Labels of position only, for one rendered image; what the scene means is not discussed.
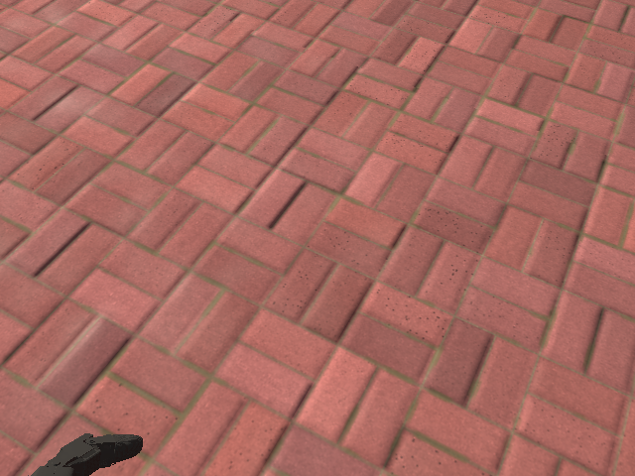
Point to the left robot hand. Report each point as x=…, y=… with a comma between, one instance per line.
x=86, y=454

